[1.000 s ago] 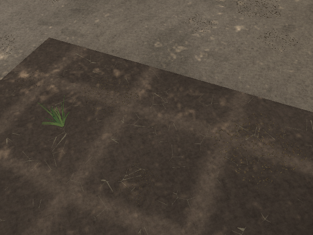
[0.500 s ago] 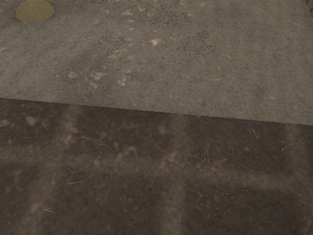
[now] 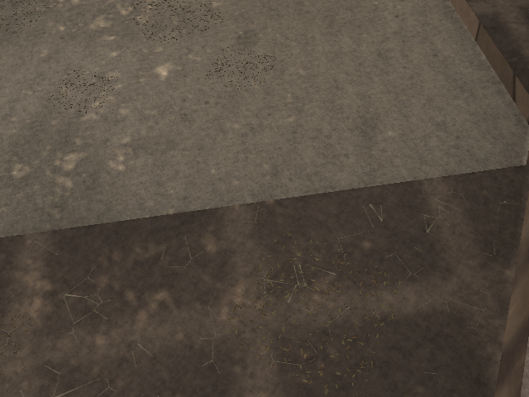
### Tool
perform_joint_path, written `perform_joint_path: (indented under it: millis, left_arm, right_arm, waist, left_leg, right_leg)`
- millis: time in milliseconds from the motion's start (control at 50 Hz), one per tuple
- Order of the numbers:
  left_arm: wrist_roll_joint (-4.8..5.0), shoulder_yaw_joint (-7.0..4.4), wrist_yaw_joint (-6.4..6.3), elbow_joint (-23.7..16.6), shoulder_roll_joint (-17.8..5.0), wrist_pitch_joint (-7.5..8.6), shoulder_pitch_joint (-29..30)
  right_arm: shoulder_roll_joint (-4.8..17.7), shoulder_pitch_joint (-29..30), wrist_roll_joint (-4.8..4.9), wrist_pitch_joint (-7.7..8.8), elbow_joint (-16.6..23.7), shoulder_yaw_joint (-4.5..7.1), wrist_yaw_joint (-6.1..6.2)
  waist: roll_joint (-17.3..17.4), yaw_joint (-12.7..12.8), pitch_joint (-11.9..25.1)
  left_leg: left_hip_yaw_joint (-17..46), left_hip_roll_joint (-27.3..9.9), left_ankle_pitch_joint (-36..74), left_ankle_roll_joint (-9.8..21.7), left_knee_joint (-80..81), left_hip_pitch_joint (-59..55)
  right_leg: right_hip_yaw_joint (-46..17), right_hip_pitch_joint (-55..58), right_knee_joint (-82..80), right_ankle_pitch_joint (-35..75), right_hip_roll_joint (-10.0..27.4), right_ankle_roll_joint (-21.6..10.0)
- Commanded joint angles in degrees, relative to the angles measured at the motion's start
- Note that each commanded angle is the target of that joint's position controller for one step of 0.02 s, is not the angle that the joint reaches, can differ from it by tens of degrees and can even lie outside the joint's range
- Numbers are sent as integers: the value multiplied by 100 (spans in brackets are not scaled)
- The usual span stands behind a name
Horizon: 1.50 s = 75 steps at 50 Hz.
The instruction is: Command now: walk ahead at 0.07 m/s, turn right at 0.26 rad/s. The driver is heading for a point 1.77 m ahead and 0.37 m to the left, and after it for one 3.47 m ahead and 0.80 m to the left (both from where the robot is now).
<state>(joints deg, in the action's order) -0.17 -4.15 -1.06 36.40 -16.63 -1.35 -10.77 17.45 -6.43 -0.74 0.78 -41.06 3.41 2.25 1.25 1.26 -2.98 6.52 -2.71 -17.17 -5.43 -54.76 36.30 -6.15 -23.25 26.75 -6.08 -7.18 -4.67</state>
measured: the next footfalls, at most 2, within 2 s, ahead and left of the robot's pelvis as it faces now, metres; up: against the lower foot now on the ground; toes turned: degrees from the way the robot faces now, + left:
left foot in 0.14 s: +0.11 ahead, +0.18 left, +0.00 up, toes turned -1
left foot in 0.68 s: +0.06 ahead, +0.20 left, +0.00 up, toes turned +18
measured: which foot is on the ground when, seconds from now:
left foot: up 0.00-0.12, down 0.14-0.42, up 0.44-0.66, down 0.68-1.00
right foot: down 0.00-0.68, up 0.70-1.00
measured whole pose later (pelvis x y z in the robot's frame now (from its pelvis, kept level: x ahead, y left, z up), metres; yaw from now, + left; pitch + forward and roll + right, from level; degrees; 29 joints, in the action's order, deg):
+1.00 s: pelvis +0.04 +0.11 +0.01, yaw +21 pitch +1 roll +0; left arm 0.6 -3.9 -1.5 44.3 -16.2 -2.4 -10.5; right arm 12.1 -8.1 -1.7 0.0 -36.4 1.3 0.4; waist -2.4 0.8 -1.0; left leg 0.9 4.5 -12.6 4.6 -26.5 14.6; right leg -2.9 -22.9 45.2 -19.4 3.6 4.9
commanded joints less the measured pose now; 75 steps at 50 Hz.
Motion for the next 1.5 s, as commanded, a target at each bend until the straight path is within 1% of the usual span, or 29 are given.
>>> perform_joint_path:
  millis: [20, 100, 140, 160, 180, 220, 360, 400, 440, 480, 560, 620, 660, 680, 700, 720, 740, 800, 900, 1020, 1100, 1180, 1200, 1220, 1240, 1280, 1320, 1420, 1500]
  left_arm:
    - [-55, -133, -76, -432, -605, 33, 302]
    - [-141, 66, 66, -171, -242, 112, 230]
    - [-152, 125, 94, 9, -136, 199, -137]
    - [-215, 72, 77, 32, -275, 239, -533]
    - [-184, 46, 53, 19, -279, 253, -551]
    - [-128, -39, -17, -86, -475, 181, 74]
    - [-63, -182, -27, -144, -275, 124, 25]
    - [-60, -255, -34, -126, -416, 119, -55]
    - [-66, -304, -71, -128, -633, 138, -59]
    - [-69, -266, -145, -196, -632, 215, -109]
    - [25, -334, -164, -142, -876, 120, 370]
    - [106, -358, -138, -63, -937, 29, 285]
    - [212, -323, -104, 28, -816, 56, 176]
    - [102, -276, -69, 107, -585, 77, -119]
    - [-253, -134, -43, -166, -251, 83, -69]
    - [-139, -206, -88, -284, -559, 133, 537]
    - [13, -248, -119, -257, -701, 112, 673]
    - [-42, -284, -203, 91, -732, 22, 324]
    - [48, -75, -81, 413, -247, -14, 143]
    - [116, -107, -44, 322, -631, -20, 372]
    - [132, -88, -20, 363, -544, 16, 122]
    - [163, -91, 59, 612, -519, 31, -473]
    - [157, -144, 32, 745, -716, 67, -950]
    - [167, -313, 33, 878, -1254, 159, -1391]
    - [59, -267, 55, 752, -1167, 302, -1407]
    - [48, -178, 6, 626, -893, 479, -997]
    - [168, -134, -40, 577, -784, 463, -937]
    - [137, -207, -92, 439, -979, 359, -1035]
    - [203, -261, -38, 358, -1080, 359, -1043]
  right_arm:
    - [315, -411, 44, -13, 186, 67, -11]
    - [171, -444, 33, 79, 200, 14, -134]
    - [358, -393, -72, 118, 300, 34, -168]
    - [872, -211, -93, 103, 450, 132, -137]
    - [890, -42, -65, 66, 387, 174, -150]
    - [588, -98, 9, 39, 452, 129, -186]
    - [642, -271, 146, -67, 815, 254, -109]
    - [531, -246, 166, -107, 944, 241, -117]
    - [426, -351, 128, -139, 1002, 233, -178]
    - [622, -179, 144, -183, 1057, 337, -230]
    - [235, -95, 215, -290, 1084, 184, -295]
    - [371, -214, 258, -317, 1123, 242, -402]
    - [457, -615, 195, -348, 992, 337, -378]
    - [797, -742, 168, -328, 1039, 448, -322]
    - [1579, -758, 81, -279, 1301, 564, -242]
    - [1415, -1039, -150, -135, 1303, 498, -329]
    - [1291, -850, -164, -23, 1238, 441, -366]
    - [806, -131, 116, -52, 1221, 272, -230]
    - [141, -82, -48, 18, 972, 3, -152]
    - [579, -151, -84, -47, 676, 124, -165]
    - [663, -83, 27, -126, 623, 189, -86]
    - [600, 11, 141, -144, 640, 234, -33]
    - [336, 316, 80, -87, 774, 171, -61]
    - [88, 692, 102, 35, 1052, 128, -104]
    - [341, 1053, 156, 187, 1147, 184, -151]
    - [458, 706, 239, 363, 969, 251, -291]
    - [460, 774, 90, 462, 933, 266, -353]
    - [125, 1018, 134, 531, 961, 142, -464]
    - [445, 753, 252, 558, 974, 247, -450]
  waist:
    - [-794, -121, 1171]
    - [-855, -138, 990]
    - [-576, -104, 804]
    - [202, 298, 738]
    - [997, 434, 680]
    - [870, 114, 449]
    - [415, -58, 660]
    - [-280, -95, 687]
    - [-1244, -142, 733]
    - [-865, 15, 732]
    - [-845, -49, 615]
    - [-1133, -39, 843]
    - [-882, -226, 919]
    - [25, -177, 847]
    - [1866, -2, 804]
    - [1309, -578, 1387]
    - [763, -443, 1054]
    - [377, -33, 884]
    - [480, -25, 1058]
    - [635, -300, 352]
    - [472, -187, 451]
    - [258, 33, 516]
    - [-323, 188, 438]
    - [-1554, 283, 187]
    - [-1528, 553, -125]
    - [-984, 185, -158]
    - [-689, 179, -55]
    - [-859, 302, -44]
    - [-1060, 129, -27]
  left_leg:
    - [-185, -63, 425, -18, 493, -910]
    - [-387, -22, 519, 224, 1889, -2068]
    - [-102, -185, 1570, 484, 2891, -2560]
    - [471, -683, 2566, 769, 2841, -2569]
    - [744, -739, 1693, 1097, 3041, -1990]
    - [987, -631, 776, 1089, 3299, -1499]
    - [1071, -230, 1200, 1061, 2585, -1506]
    - [573, 192, 865, 804, 1919, -1101]
    - [-158, 525, -605, 522, 674, -478]
    - [-171, 257, -1865, 374, -1134, 35]
    - [-576, 8, -963, 309, -4, -540]
    - [-978, 226, -349, 392, 1300, -1380]
    - [-1139, 522, 637, 634, 2554, -2325]
    - [-252, 97, 1971, 907, 3003, -3102]
    - [2246, -1648, 4483, 1833, 3040, -3777]
    - [2793, -2036, 4184, 2664, 3318, -3460]
    - [2305, -1722, 3616, 2501, 3354, -3280]
    - [1289, -1027, 3061, 1807, 3275, -2854]
    - [443, -674, 2581, 1605, 3462, -2738]
    - [793, -986, 989, 1835, 3730, -2508]
    - [836, -1215, 2165, 1943, 3352, -2978]
    - [395, -852, -1082, 1477, 3265, -2135]
    - [-127, -448, -1391, 1168, 2336, -1258]
    - [-1257, 695, -1339, 649, 919, 23]
    - [-584, 673, -1909, 624, 19, 945]
    - [-195, 268, -1115, 665, -348, 1260]
    - [-294, 130, -305, 558, 119, 1141]
    - [-633, 446, 753, 284, 1710, -413]
    - [-507, 436, 978, 309, 2316, -1559]
  right_leg:
    - [-1165, 454, -774, -61, 1410, -838]
    - [-1009, 304, -488, -250, 1488, -702]
    - [-816, 329, -137, -464, 1182, -207]
    - [-450, 245, 352, -1085, 724, 71]
    - [131, 595, 408, -1145, 432, 308]
    - [292, 886, 575, -896, 476, 392]
    - [340, 992, 498, -593, 701, 198]
    - [-163, 1247, 25, -334, 1206, -96]
    - [-1369, 1615, -476, 825, 2518, -882]
    - [-1680, 1740, -506, 2147, 3148, -1386]
    - [-95, 1496, -392, 2103, 2327, -711]
    - [384, 1516, -132, 1803, 2261, -536]
    - [733, 1155, 494, 945, 2112, -152]
    - [1223, 284, 1542, -240, 1741, 316]
    - [1331, -1507, 3398, -3358, 952, 894]
    - [286, -1701, 4314, -3546, 709, 903]
    - [131, -1823, 4592, -3087, 802, 838]
    - [133, -1506, 4248, -1834, 987, 870]
    - [212, -353, 2695, -1044, 1134, 998]
    - [411, 137, 1457, -1675, 1062, 880]
    - [560, 111, 1140, -1681, 962, 719]
    - [684, 1173, 181, -1506, 838, 7]
    - [-200, 1734, -235, -1979, 1378, -401]
    - [-2290, 2089, -1046, -3034, 2317, -1166]
    - [-3411, 2382, -1735, -2977, 2780, -1509]
    - [-2712, 2633, -1585, -2389, 2486, -1202]
    - [-2068, 2774, -1544, -1401, 2180, -972]
    - [-1150, 1640, -1464, -718, 1604, -720]
    - [-1533, 1033, -1270, -1112, 1747, -552]
Over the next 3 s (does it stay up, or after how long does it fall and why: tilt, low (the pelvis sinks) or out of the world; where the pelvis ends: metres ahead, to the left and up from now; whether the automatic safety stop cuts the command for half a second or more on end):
stays up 0.96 0.27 -0.02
